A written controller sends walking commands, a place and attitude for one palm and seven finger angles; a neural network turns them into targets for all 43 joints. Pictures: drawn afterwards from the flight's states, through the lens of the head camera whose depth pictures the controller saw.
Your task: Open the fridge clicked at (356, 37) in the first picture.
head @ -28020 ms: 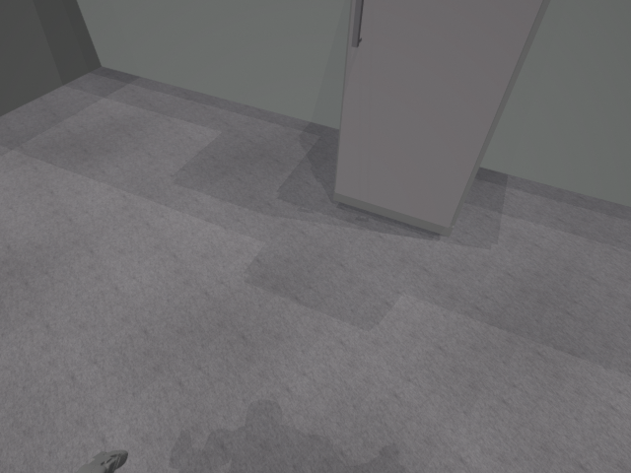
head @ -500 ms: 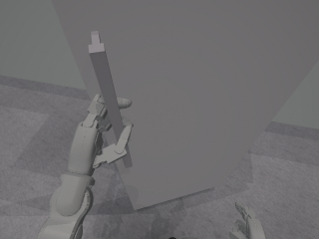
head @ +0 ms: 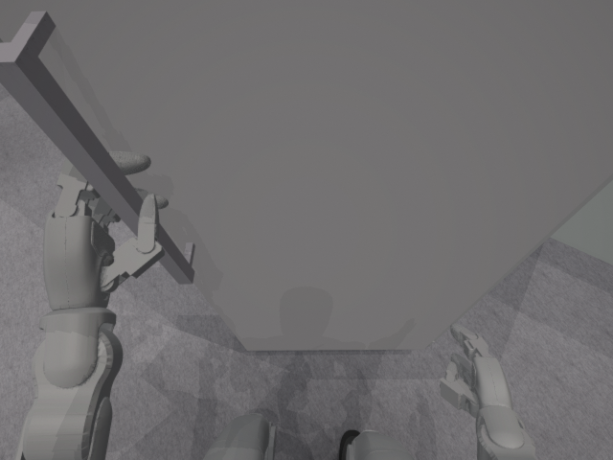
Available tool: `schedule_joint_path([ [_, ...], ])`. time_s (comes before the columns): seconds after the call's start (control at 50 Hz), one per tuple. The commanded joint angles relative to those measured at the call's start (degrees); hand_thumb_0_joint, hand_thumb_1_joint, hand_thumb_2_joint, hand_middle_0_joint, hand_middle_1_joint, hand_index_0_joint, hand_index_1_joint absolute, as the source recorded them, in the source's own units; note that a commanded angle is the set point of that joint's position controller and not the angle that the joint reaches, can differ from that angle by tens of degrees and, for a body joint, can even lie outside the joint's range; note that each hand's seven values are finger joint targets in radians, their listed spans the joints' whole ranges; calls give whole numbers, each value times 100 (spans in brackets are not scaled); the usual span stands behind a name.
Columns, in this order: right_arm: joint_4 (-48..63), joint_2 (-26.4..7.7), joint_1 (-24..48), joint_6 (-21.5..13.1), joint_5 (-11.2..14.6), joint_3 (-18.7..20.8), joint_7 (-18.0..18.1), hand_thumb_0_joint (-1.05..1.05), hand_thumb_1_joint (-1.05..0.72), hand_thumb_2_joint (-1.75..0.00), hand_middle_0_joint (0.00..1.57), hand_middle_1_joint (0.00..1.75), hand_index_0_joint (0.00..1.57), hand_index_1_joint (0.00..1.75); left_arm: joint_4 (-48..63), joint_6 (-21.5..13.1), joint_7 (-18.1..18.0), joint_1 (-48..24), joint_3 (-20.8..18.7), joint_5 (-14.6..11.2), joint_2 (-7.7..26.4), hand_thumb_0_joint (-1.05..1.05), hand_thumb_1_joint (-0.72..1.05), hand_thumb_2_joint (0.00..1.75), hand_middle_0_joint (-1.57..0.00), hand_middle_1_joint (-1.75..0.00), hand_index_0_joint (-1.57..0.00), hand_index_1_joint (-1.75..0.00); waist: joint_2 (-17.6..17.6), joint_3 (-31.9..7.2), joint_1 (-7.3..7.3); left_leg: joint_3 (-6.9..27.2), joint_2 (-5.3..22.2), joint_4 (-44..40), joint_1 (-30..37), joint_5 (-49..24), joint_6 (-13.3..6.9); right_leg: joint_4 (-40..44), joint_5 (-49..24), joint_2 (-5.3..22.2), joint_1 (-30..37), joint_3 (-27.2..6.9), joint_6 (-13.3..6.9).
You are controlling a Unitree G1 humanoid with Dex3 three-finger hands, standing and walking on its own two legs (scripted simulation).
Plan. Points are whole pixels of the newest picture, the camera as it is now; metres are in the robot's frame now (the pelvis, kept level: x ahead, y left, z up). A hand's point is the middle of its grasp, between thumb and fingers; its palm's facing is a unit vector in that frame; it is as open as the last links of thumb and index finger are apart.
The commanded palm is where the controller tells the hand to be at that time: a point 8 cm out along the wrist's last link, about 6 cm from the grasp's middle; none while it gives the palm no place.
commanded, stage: walk backward, drawing the door open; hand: left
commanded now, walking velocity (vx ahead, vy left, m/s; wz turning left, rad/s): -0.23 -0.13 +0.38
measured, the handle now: (137, 194) +0.35 +0.18 +0.16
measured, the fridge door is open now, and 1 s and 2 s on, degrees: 33 70 79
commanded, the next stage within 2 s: stop walking and hold the door back in 1.18 s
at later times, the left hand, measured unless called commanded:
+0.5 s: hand (167, 408) +0.16 +0.11 +0.16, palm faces +0.42 -0.88 -0.20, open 6.2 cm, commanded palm +0.11 +0.14 +0.16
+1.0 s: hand out of the picture +0.04 +0.01 +0.16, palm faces +0.65 -0.72 -0.22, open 6.3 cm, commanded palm -0.02 +0.03 +0.16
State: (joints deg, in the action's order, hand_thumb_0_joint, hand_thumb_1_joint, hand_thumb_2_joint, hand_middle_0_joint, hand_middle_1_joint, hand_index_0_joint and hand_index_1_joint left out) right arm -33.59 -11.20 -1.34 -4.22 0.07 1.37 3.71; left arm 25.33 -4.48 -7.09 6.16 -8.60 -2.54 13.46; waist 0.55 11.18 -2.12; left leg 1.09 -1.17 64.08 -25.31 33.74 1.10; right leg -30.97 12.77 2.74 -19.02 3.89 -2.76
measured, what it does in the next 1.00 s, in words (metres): steps to the right, turning left: left foot, then right foot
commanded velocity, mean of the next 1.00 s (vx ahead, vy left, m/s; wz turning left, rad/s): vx -0.17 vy -0.25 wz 0.73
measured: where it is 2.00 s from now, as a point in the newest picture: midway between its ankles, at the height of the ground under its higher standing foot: outside the picture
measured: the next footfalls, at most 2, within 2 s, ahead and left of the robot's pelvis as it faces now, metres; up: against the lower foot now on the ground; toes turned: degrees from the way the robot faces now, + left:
left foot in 0.22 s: -0.05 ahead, +0.06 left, +0.00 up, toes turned +10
right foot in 0.56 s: +0.00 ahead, -0.31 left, +0.00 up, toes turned +18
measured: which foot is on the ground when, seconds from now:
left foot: up 0.00-0.20, down 0.22-0.56, up 0.58-0.84, down 0.86-1.00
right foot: down 0.00-0.22, up 0.24-0.54, down 0.56-0.86, up 0.88-1.00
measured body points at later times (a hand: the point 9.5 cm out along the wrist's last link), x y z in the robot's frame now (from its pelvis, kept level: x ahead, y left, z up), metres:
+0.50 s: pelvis -0.06 -0.14 +0.00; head -0.01 -0.11 +0.45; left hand +0.13 +0.15 +0.17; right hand +0.13 -0.28 -0.11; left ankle -0.09 +0.05 -0.74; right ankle -0.01 -0.30 -0.70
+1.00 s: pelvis -0.09 -0.29 +0.01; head -0.06 -0.22 +0.45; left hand +0.00 +0.05 +0.17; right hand +0.18 -0.36 -0.08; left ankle -0.14 -0.19 -0.74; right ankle +0.01 -0.39 -0.65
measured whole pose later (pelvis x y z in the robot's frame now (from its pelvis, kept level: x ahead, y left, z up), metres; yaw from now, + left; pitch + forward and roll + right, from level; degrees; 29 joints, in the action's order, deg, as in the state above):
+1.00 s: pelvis -0.09 -0.29 +0.01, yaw +37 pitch -1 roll -4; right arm -35.4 -7.6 -8.0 -6.5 -0.9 0.3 3.5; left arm 27.7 -5.0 -3.5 7.8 -6.4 -0.9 18.1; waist 1.3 9.6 -1.8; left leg -0.4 3.9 28.9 -14.0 13.8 -0.6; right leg -63.5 24.7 -0.7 -30.4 2.2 3.1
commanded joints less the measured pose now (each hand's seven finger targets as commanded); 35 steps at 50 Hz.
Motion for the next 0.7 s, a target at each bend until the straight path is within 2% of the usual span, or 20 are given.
schedule_joint_path([
  [0.0, 944, -100, -6, -43, -116, -90, 96, 0, -90, -90, 20, 30, 20, 30, 1969, -817, -186, -592, -583, 90, 877, 0, 90, 90, -45, -140, -45, -140, 828, -2974, 258, -221, 23, -885, -27, -86, -1, 282, -5252, 1556, 2576, -885, -700],
  [0.1, 1074, -261, -322, 24, -88, -75, 129, 0, -90, -90, 20, 30, 20, 30, 1957, -792, -217, -648, -373, 76, 818, 0, 90, 90, -45, -140, -45, -140, 553, -3084, 191, -356, 92, -2578, 389, -787, -66, 394, -4663, 1595, 2595, -842, -684],
  [0.14, 1075, -353, -471, 27, -78, -25, 131, 0, -90, -90, 20, 30, 20, 30, 1975, -823, -204, -766, -308, 54, 825, 0, 90, 90, -45, -140, -45, -140, 265, -3124, 126, -309, 238, -3402, 944, -1479, -92, 231, -4011, 1485, 2278, -656, -542],
  [0.16, 1087, -427, -477, 47, -52, 25, 149, 0, -90, -90, 20, 30, 20, 30, 1985, -824, -207, -822, -252, 20, 855, 0, 90, 90, -45, -140, -45, -140, -144, -3066, 58, -235, 380, -3886, 1414, -2096, -112, -69, -3614, 1315, 1979, -441, -366],
  [0.18, 1144, -471, -534, 32, -53, 47, 136, 0, -90, -90, 20, 30, 20, 30, 1986, -829, -199, -937, -193, -8, 794, 0, 90, 90, -45, -140, -45, -140, -583, -3085, -3, 328, 842, -4370, 1995, -3427, -315, -550, -2819, 917, 1328, -120, -38],
  [0.2, 1197, -627, -459, -76, -59, 102, 104, 0, -90, -90, 20, 30, 20, 30, 2092, -881, -153, -1112, -127, -39, 798, 0, 90, 90, -45, -140, -45, -140, -1653, -2784, 68, 1996, 2091, -4526, 2783, -6116, -879, -1339, -559, 114, -210, 96, 464],
  [0.22, 1038, -530, -431, -184, -82, 78, 25, 0, -90, -90, 20, 30, 20, 30, 1934, -917, -38, -1197, -84, 19, 865, 0, 90, 90, -45, -140, -45, -140, -1814, -2563, 164, 2858, 2970, -4411, 3283, -8067, -1419, -2136, 1915, -96, -1306, -378, 602],
  [0.24, 936, -444, -303, -258, -137, 25, -49, 0, -90, -90, 20, 30, 20, 30, 2064, -966, 53, -1503, -134, 189, 967, 0, 90, 90, -45, -140, -45, -140, -1439, -2250, 176, 2675, 2897, -4256, 3167, -7930, -1505, -2645, 1865, -122, -1573, -663, 426],
  [0.26, 895, -437, -208, -297, -203, 29, -32, 0, -90, -90, 20, 30, 20, 30, 2398, -960, 136, -1750, -244, 190, 1163, 0, 90, 90, -45, -140, -45, -140, -1553, -2175, 125, 2596, 2740, -4239, 2990, -7863, -1368, -2798, 1834, -23, -1650, -672, 401],
  [0.28, 786, -468, -306, -330, -118, 87, -72, 0, -90, -90, 20, 30, 20, 30, 2199, -902, 132, -1480, -197, 246, 1062, 0, 90, 90, -45, -140, -45, -140, -1262, -2057, 168, 1996, 2431, -4048, 3178, -7556, -1198, -2657, 1447, -98, -1666, -664, 440],
  [0.34, 579, -603, -512, -388, -57, 241, -112, 0, -90, -90, 20, 30, 20, 30, 1728, -602, 162, -1064, 135, 134, 585, 0, 90, 90, -45, -140, -45, -140, -1199, -2084, 143, 1163, 1809, -4140, 2588, -6097, -759, -2110, 713, -263, -778, -491, 575],
  [0.46, 510, -637, -347, -500, -3, 208, -59, 0, -90, -90, 20, 30, 20, 30, 1566, -540, 106, -809, -332, -25, 918, 0, 90, 90, -45, -140, -45, -140, -1867, -1978, 108, 1375, 1568, -4264, 1536, -4027, -766, -550, 1012, -476, 587, -198, 729],
  [0.5, 486, -559, -257, -550, 10, 179, -75, 0, -90, -90, 20, 30, 20, 30, 1662, -610, 109, -854, -425, -44, 948, 0, 90, 90, -45, -140, -45, -140, -1545, -2023, 217, 1335, 1212, -3845, 1060, -3452, -533, 804, 182, -462, 1419, -87, 775],
  [0.52, 445, -445, -373, -541, 48, 148, -78, 0, -90, -90, 20, 30, 20, 30, 1687, -634, 97, -862, -562, -22, 1129, 0, 90, 90, -45, -140, -45, -140, -778, -2136, 194, 880, 689, -3265, 1065, -2782, -266, 1547, -497, -141, 1588, -146, 685],
  [0.54, 483, -255, -343, -470, 77, 119, -77, 0, -90, -90, 20, 30, 20, 30, 1762, -629, 67, -794, -868, 10, 1540, 0, 90, 90, -45, -140, -45, -140, 862, -2160, 160, -9, 39, -2098, 348, -836, 67, 1536, -1820, 868, 1843, -722, 290],
  [0.56, 560, -216, -137, -439, 99, 132, -41, 0, -90, -90, 20, 30, 20, 30, 1731, -604, 22, -581, -1128, 24, 1812, 0, 90, 90, -45, -140, -45, -140, 1523, -2191, 323, -135, -117, -377, -237, 320, 61, 1276, -2928, 1843, 1439, -1395, -247],
  [0.58, 522, -174, -108, -398, 13, 50, -1, 0, -90, -90, 20, 30, 20, 30, 1849, -631, -3, -738, -1244, 25, 1825, 0, 90, 90, -45, -140, -45, -140, 1316, -2202, 362, 33, 38, 635, -486, 467, 2, 1139, -3331, 2128, 1158, -1208, -488],
  [0.6, 506, -319, -98, -392, 42, 215, 55, 0, -90, -90, 20, 30, 20, 30, 1899, -611, 37, -620, -1218, -54, 1618, 0, 90, 90, -45, -140, -45, -140, 1579, -2329, 293, 180, 194, 1132, -540, 404, 51, 805, -3708, 1998, 1363, -1135, -537],
  [0.62, 560, -225, -61, -344, -20, 157, 84, 0, -90, -90, 20, 30, 20, 30, 1986, -625, 83, -494, -1080, -13, 1433, 0, 90, 90, -45, -140, -45, -140, 1245, -2230, 254, -85, 244, 1235, -631, 98, 154, 555, -4125, 1743, 1596, -676, -603],
  [0.68, 712, -98, -76, -207, -82, 23, 160, 0, -90, -90, 20, 30, 20, 30, 1914, -666, 51, -322, -1008, -21, 1225, 0, 90, 90, -45, -140, -45, -140, 769, -2172, 285, -647, 298, -449, -301, -129, 197, 444, -4111, 1517, 1992, -30, -575],
])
